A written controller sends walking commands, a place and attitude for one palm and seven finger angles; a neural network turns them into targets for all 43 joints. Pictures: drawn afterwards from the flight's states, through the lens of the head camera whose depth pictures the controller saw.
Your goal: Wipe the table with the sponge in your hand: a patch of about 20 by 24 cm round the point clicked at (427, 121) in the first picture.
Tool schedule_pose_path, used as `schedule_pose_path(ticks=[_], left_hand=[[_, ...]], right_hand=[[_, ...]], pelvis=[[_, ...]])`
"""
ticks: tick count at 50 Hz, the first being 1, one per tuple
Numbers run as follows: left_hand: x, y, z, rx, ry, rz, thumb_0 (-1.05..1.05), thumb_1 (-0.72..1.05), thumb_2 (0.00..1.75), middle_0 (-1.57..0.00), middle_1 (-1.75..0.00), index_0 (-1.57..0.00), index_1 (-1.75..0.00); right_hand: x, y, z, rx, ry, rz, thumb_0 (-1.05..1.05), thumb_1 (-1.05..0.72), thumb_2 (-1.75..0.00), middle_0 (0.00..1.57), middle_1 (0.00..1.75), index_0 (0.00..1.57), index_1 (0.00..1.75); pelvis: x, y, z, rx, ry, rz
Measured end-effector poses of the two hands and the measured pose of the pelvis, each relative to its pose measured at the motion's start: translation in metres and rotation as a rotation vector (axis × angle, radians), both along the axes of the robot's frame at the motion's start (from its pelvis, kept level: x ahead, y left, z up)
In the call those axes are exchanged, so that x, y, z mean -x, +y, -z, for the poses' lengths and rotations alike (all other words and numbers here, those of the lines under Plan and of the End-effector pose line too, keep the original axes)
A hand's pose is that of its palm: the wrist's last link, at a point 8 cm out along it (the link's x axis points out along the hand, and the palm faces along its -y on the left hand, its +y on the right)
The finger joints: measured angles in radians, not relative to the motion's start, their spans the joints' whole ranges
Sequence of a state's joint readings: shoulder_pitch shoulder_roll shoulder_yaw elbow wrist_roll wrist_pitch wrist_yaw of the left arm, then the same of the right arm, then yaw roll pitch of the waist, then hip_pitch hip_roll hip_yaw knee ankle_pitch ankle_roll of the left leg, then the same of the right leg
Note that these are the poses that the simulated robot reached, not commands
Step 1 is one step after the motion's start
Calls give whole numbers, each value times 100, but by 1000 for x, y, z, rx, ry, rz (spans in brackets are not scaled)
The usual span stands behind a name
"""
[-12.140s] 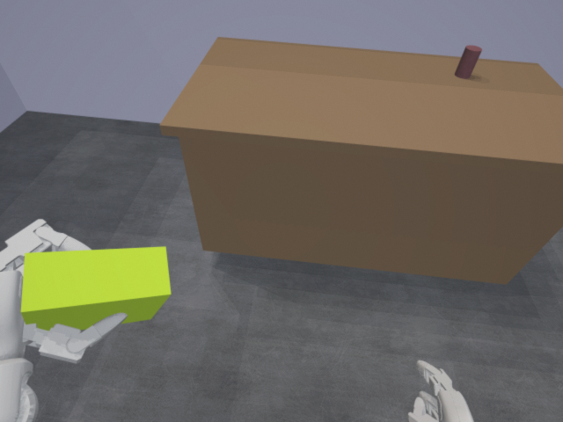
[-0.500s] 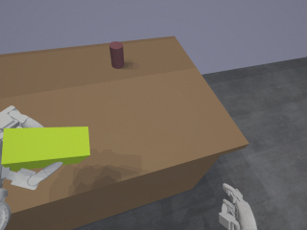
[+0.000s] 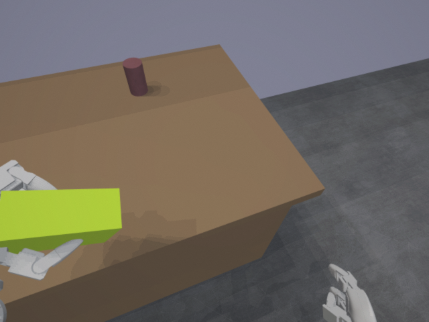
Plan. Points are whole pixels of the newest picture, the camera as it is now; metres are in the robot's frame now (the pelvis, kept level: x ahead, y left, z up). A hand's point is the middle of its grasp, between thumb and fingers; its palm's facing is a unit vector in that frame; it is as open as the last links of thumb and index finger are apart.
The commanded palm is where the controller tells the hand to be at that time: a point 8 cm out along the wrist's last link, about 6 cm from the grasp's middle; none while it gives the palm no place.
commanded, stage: come to a stop and stand still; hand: left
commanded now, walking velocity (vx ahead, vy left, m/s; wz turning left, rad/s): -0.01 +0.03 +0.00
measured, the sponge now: (80, 220) +0.23 +0.20 +0.13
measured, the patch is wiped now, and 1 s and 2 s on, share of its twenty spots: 0.00 0.00 0.00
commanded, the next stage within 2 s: look again from close up in 0.72 s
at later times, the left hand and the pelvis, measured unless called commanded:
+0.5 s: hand out of the picture +0.22 +0.32 +0.15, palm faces +0.39 -0.85 -0.37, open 9.5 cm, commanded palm +0.16 +0.34 +0.18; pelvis +0.00 +0.06 +0.00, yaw +0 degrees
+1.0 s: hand out of the picture +0.22 +0.29 +0.17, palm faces +0.38 -0.84 -0.38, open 9.5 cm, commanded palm +0.15 +0.33 +0.18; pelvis +0.00 +0.05 +0.00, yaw +0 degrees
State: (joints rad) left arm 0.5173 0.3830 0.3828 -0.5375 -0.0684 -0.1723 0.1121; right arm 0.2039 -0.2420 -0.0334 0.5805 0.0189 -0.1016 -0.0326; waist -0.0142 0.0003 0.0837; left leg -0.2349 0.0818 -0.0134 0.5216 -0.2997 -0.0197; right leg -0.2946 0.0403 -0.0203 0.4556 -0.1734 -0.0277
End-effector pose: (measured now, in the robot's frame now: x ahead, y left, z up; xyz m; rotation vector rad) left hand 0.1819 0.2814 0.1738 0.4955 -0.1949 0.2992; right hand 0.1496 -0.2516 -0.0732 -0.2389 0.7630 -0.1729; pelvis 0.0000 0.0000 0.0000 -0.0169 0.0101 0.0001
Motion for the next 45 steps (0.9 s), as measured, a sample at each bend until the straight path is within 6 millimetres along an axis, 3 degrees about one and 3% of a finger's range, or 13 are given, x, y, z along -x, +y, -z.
schedule_pose_path(ticks=[5, 6, 9, 11, 13, 19, 22, 26, 32, 41, 45], left_hand=[[1, 15, 0, 1, 5, -27, -1, -45, 101, -80, -134, -80, -135], [-2, 21, -6, -63, -7, -18, -1, -45, 101, -80, -134, -80, -135], [-12, 57, -25, -139, -121, -49, -1, -45, 102, -80, -134, -80, -135], [-14, 73, -23, -94, -150, -89, -1, -45, 102, -80, -134, -80, -135], [-13, 76, -15, -38, -140, -89, -1, -45, 102, -80, -135, -80, -135], [-4, 57, 20, 62, -34, 32, -1, -44, 102, -80, -135, -80, -135], [-1, 66, 21, 52, -48, 31, -1, -45, 102, -80, -135, -80, -135], [2, 86, 6, 28, -143, -31, -1, -45, 102, -80, -135, -80, -135], [4, 86, -12, 47, -242, -47, -1, -44, 102, -80, -135, -80, -135], [-1, 71, 13, 70, -92, -18, -1, -44, 102, -79, -135, -80, -135], [1, 66, 9, 52, -90, -21, -1, -44, 102, -79, -135, -80, -135]], right_hand=[[1, 9, -1, 6, 7, 8, 1, -91, -89, 20, 30, 20, 30], [0, 13, -1, 19, 7, -14, 1, -91, -89, 20, 30, 20, 30], [-1, 30, 0, 18, 13, -64, 1, -91, -89, 20, 30, 20, 30], [-2, 43, -2, -2, -10, -69, 1, -91, -89, 20, 30, 20, 30], [-3, 56, -5, -23, -40, -70, 1, -91, -89, 20, 30, 20, 30], [-10, 97, -5, -77, -80, -90, 1, -90, -89, 20, 30, 20, 30], [-14, 114, -7, -80, -70, -121, 1, -90, -89, 20, 30, 20, 30], [-23, 126, -11, -72, -76, -170, 1, -90, -89, 20, 30, 20, 30], [-37, 127, -18, -62, -113, -200, 1, -90, -89, 20, 30, 20, 30], [-30, 104, -21, -40, -102, -137, 1, -90, -89, 20, 30, 20, 30], [-20, 90, -18, -22, -70, -119, 1, -90, -89, 20, 30, 20, 30]], pelvis=[[-4, 11, -3, -2, -9, -2], [-2, 13, -2, -1, -11, -4], [3, 19, -1, 3, -13, -8], [4, 29, -2, -4, -18, 2], [4, 40, -2, -10, -23, 14], [1, 61, 1, -23, -40, 14], [1, 63, 1, -18, -46, 2], [1, 64, 0, -9, -51, -9], [1, 68, -1, -1, -51, -8], [3, 61, -3, -3, -44, 0], [4, 55, -3, -2, -43, -5]])
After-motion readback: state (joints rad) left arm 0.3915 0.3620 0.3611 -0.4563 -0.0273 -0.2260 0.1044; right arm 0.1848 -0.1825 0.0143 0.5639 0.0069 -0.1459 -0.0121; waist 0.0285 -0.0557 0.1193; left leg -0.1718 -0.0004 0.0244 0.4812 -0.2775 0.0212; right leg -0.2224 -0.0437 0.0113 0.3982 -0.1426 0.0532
